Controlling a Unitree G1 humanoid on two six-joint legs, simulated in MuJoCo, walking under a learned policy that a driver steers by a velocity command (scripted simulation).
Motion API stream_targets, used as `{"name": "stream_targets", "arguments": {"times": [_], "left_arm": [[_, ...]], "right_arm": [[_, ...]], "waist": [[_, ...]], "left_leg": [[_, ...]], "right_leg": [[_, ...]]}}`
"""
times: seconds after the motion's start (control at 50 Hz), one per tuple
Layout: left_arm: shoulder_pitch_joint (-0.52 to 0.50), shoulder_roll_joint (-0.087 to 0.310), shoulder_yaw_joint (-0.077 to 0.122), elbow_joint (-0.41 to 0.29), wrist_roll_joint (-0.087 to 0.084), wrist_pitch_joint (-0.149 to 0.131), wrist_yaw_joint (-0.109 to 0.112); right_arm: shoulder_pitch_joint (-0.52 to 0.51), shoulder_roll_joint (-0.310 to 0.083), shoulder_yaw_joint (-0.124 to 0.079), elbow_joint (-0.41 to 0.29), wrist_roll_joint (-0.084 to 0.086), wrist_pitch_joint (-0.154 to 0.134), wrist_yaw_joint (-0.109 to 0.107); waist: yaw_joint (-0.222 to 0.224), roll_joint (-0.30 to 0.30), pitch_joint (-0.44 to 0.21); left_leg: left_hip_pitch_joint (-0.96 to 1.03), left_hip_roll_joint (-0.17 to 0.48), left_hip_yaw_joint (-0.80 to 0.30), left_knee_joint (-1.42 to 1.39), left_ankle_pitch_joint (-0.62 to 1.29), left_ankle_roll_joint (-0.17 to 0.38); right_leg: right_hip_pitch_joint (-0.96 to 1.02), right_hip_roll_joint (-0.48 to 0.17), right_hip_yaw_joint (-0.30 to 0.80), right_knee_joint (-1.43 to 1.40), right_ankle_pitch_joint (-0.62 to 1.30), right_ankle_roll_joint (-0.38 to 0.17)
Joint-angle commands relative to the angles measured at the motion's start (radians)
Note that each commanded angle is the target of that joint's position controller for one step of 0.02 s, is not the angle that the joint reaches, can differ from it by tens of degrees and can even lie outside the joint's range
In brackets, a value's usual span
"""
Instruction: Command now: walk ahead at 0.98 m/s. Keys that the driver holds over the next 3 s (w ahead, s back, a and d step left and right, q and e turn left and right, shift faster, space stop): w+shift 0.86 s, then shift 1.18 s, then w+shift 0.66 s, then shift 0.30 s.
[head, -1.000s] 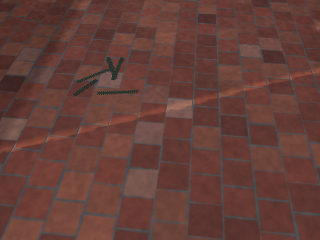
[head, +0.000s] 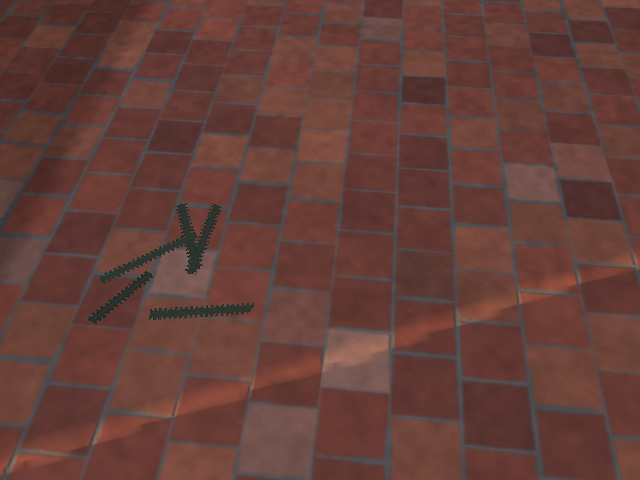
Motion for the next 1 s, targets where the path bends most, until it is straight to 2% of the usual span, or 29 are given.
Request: {"name": "stream_targets", "arguments": {"times": [0.02,0.04,0.08,0.18,0.22,0.3,0.34,0.36,0.38,0.4,0.42,0.44,0.46,0.48,0.52,0.56,0.64,0.7,0.76,0.78,0.82,0.84,0.86,0.88,0.9,0.92,0.94,0.96,1.0], "left_arm": [[-0.072,0.086,0.007,-0.130,0.019,-0.012,-0.013],[-0.054,0.058,-0.001,-0.129,0.034,0.006,-0.026],[-0.112,0.034,-0.012,-0.156,0.040,0.030,-0.039],[-0.406,0.044,-0.029,-0.257,0.028,0.015,-0.054],[-0.472,0.029,-0.038,-0.270,0.015,0.009,-0.064],[-0.518,0.076,-0.027,-0.276,0.023,0.005,-0.046],[-0.357,0.133,-0.002,-0.237,0.025,0.006,-0.027],[-0.155,0.173,0.019,-0.172,0.021,0.008,-0.011],[0.050,0.219,0.042,-0.109,0.030,0.011,0.007],[0.147,0.306,0.069,-0.088,0.057,0.015,0.024],[0.114,0.304,0.078,-0.085,0.056,0.015,0.004],[0.013,0.230,0.075,-0.085,0.037,0.010,-0.009],[-0.033,0.168,0.063,-0.073,0.027,0.000,-0.014],[-0.061,0.123,0.054,-0.060,0.035,-0.007,-0.017],[-0.057,0.065,0.031,-0.023,0.028,-0.017,-0.008],[-0.032,0.080,0.031,0.003,0.006,-0.034,-0.008],[-0.006,0.110,0.033,0.006,-0.006,-0.056,-0.023],[0.066,0.150,0.038,0.035,-0.023,-0.068,-0.017],[0.102,0.197,0.040,0.053,-0.006,-0.053,-0.006],[0.104,0.220,0.044,0.059,0.008,-0.041,0.003],[0.056,0.254,0.054,0.059,0.033,-0.007,0.026],[0.043,0.214,0.047,0.044,0.042,-0.002,0.028],[0.182,0.014,0.006,0.003,0.000,-0.012,0.001],[0.141,0.110,0.021,-0.004,-0.027,-0.031,0.007],[-0.003,0.126,0.023,-0.044,-0.028,-0.034,0.018],[-0.063,0.120,0.018,-0.050,-0.013,-0.035,0.020],[-0.076,0.094,0.014,-0.047,-0.002,-0.025,0.018],[-0.058,0.076,0.012,-0.053,0.015,-0.008,0.008],[-0.055,0.042,0.007,-0.056,0.027,0.023,-0.005]], "right_arm": [[0.172,-0.058,-0.030,0.040,-0.003,-0.027,0.001],[0.171,-0.038,-0.019,0.060,0.002,-0.037,-0.002],[0.200,-0.045,-0.016,0.092,0.018,-0.059,0.000],[0.269,-0.071,-0.016,0.106,0.046,-0.088,0.016],[0.325,-0.100,-0.018,0.126,0.059,-0.098,0.010],[0.385,-0.153,-0.017,0.160,0.034,-0.080,-0.009],[0.375,-0.199,-0.025,0.174,0.005,-0.054,-0.032],[0.339,-0.218,-0.031,0.172,-0.008,-0.037,-0.041],[0.288,-0.207,-0.031,0.157,-0.012,-0.032,-0.043],[0.322,-0.069,-0.003,0.115,0.003,-0.043,-0.027],[0.415,-0.040,0.005,0.094,0.065,-0.063,-0.009],[0.265,-0.103,-0.002,0.069,0.053,-0.066,-0.021],[0.170,-0.104,0.000,0.046,0.048,-0.070,-0.017],[0.139,-0.081,0.006,0.040,0.034,-0.065,-0.011],[0.156,-0.034,0.018,0.029,0.000,-0.031,0.015],[0.089,-0.013,0.027,-0.007,-0.012,-0.011,0.032],[-0.131,-0.019,0.049,-0.103,-0.005,-0.019,0.047],[-0.238,-0.025,0.057,-0.123,0.015,-0.026,0.055],[-0.230,-0.075,0.041,-0.122,0.006,-0.029,0.039],[-0.173,-0.095,0.031,-0.109,0.003,-0.029,0.029],[0.180,-0.163,-0.006,0.000,0.004,-0.024,0.000],[0.367,-0.224,-0.032,0.047,-0.008,-0.018,-0.019],[0.371,-0.320,-0.062,0.051,-0.044,-0.019,-0.026],[0.349,-0.266,-0.063,0.051,-0.007,-0.016,-0.006],[0.234,-0.211,-0.054,0.055,-0.002,-0.028,-0.004],[0.192,-0.142,-0.039,0.064,0.001,-0.042,0.001],[0.169,-0.095,-0.026,0.077,-0.001,-0.050,0.002],[0.182,-0.045,-0.008,0.101,0.008,-0.057,0.000],[0.190,-0.042,0.001,0.133,0.026,-0.072,0.001]], "waist": [[-0.023,-0.044,-0.017],[0.021,-0.025,0.016],[0.043,0.025,0.076],[-0.014,-0.014,0.134],[-0.042,0.006,0.123],[-0.055,0.071,0.051],[0.043,0.140,-0.075],[0.137,0.152,-0.172],[0.231,0.134,-0.253],[0.183,-0.085,-0.359],[0.100,-0.281,-0.490],[0.097,-0.105,-0.314],[0.083,-0.016,-0.179],[0.041,0.055,-0.104],[-0.037,0.019,-0.039],[-0.057,-0.015,0.038],[-0.037,-0.018,0.119],[0.003,-0.004,0.128],[-0.009,-0.042,0.051],[-0.045,-0.078,-0.009],[-0.215,-0.109,-0.189],[-0.279,-0.088,-0.284],[-0.126,0.252,-0.408],[-0.159,0.212,-0.472],[-0.113,0.117,-0.246],[-0.093,-0.002,-0.151],[-0.050,-0.043,-0.094],[-0.011,-0.020,-0.074],[0.029,0.031,-0.047]], "left_leg": [[0.321,0.338,-0.612,-0.479,-0.300,0.140],[0.220,0.302,-0.531,-0.511,-0.287,0.116],[0.133,0.269,-0.433,-0.578,-0.240,0.108],[0.124,0.151,-0.189,-0.663,0.187,0.059],[0.181,0.181,-0.167,-0.709,0.385,0.034],[0.551,0.227,-0.116,-0.565,0.964,-0.004],[0.646,0.269,-0.117,-0.297,1.251,-0.016],[0.615,0.276,-0.109,-0.062,1.244,-0.015],[0.444,0.245,-0.095,0.227,1.034,-0.013],[0.115,0.120,-0.092,0.632,0.302,-0.016],[-0.192,-0.017,-0.222,0.891,-0.243,-0.030],[-0.300,0.081,-0.247,0.856,-0.118,-0.003],[-0.297,0.115,-0.230,0.787,-0.044,-0.004],[-0.256,0.147,-0.230,0.720,-0.029,-0.008],[-0.177,0.184,-0.233,0.639,-0.036,-0.032],[-0.234,0.218,-0.201,0.560,-0.028,-0.059],[-0.188,0.227,-0.098,0.179,0.263,-0.076],[-0.041,0.169,-0.027,-0.034,0.456,-0.045],[-0.012,0.086,0.016,-0.113,0.363,-0.008],[0.050,0.047,0.017,-0.109,0.273,0.003],[0.389,0.014,-0.014,-0.125,0.129,0.034],[0.628,0.138,-0.144,-0.067,-0.049,0.060],[0.934,0.466,-0.683,-0.148,-0.261,0.190],[0.954,0.493,-1.001,-0.350,-0.200,0.231],[0.787,0.447,-0.762,-0.350,0.071,0.191],[0.618,0.418,-0.601,-0.332,0.392,0.173],[0.490,0.374,-0.471,-0.331,0.595,0.142],[0.396,0.347,-0.390,-0.353,0.715,0.115],[0.305,0.317,-0.285,-0.403,0.832,0.089]], "right_leg": [[-0.483,-0.115,0.062,0.117,0.038,-0.015],[-0.445,-0.137,0.063,0.068,0.030,-0.001],[-0.482,-0.184,0.039,-0.025,0.044,0.029],[-0.464,-0.185,-0.101,-0.487,0.418,0.053],[-0.357,-0.152,-0.143,-0.625,0.550,0.032],[-0.345,-0.049,-0.204,-0.774,0.446,-0.009],[-0.183,0.017,-0.185,-0.777,0.265,-0.035],[0.003,0.026,-0.165,-0.788,0.190,-0.054],[0.246,-0.050,-0.095,-0.778,0.114,-0.082],[0.514,-0.313,0.232,-0.750,-0.123,-0.131],[0.684,-0.474,0.789,-0.964,-0.242,-0.255],[0.564,-0.397,0.655,-1.020,-0.239,-0.205],[0.388,-0.367,0.492,-1.046,-0.122,-0.182],[0.244,-0.326,0.391,-1.076,-0.044,-0.153],[0.050,-0.262,0.266,-1.135,-0.024,-0.111],[-0.026,-0.237,0.192,-1.207,0.014,-0.107],[-0.122,-0.148,0.002,-1.284,0.329,-0.084],[-0.047,-0.175,-0.039,-1.379,0.530,-0.063],[0.231,-0.210,-0.084,-1.238,1.007,-0.032],[0.291,-0.226,-0.090,-1.114,1.181,-0.022],[0.251,-0.234,-0.107,-0.661,1.234,-0.005],[0.062,-0.193,-0.102,-0.333,0.974,-0.008],[-0.362,-0.013,-0.075,0.124,-0.040,0.028],[-0.511,0.035,0.052,0.255,-0.154,0.014],[-0.581,-0.046,0.045,0.217,-0.040,0.013],[-0.538,-0.070,0.029,0.151,-0.012,0.022],[-0.481,-0.090,0.033,0.090,-0.024,0.031],[-0.421,-0.098,0.033,0.026,-0.027,0.044],[-0.360,-0.101,0.012,-0.116,-0.053,0.069]]}}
